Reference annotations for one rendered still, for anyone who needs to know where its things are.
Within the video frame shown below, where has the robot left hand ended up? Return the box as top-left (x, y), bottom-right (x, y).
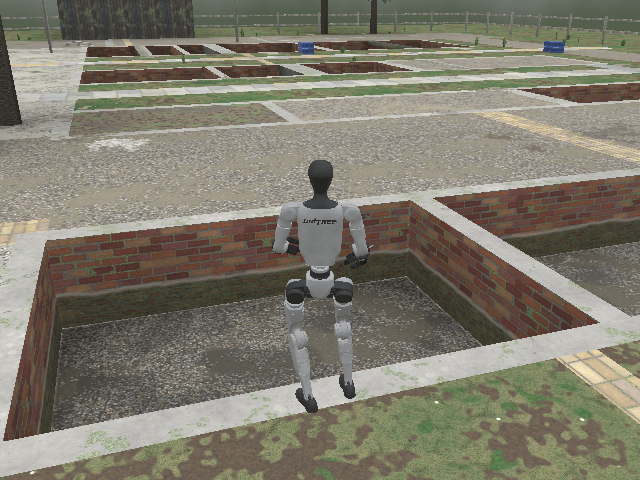
top-left (286, 237), bottom-right (300, 255)

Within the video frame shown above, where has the robot right shin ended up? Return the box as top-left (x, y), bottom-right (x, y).
top-left (337, 322), bottom-right (353, 386)

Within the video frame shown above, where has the right robot foot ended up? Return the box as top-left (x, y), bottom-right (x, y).
top-left (339, 374), bottom-right (356, 399)

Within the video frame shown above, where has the robot left upper arm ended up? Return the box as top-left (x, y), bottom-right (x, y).
top-left (272, 202), bottom-right (300, 254)

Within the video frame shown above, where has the robot right hand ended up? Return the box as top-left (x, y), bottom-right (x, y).
top-left (344, 252), bottom-right (368, 269)

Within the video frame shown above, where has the robot right upper arm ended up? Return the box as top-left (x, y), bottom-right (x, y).
top-left (341, 203), bottom-right (369, 257)

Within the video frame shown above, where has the right robot forearm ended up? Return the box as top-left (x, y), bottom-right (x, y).
top-left (356, 241), bottom-right (370, 261)

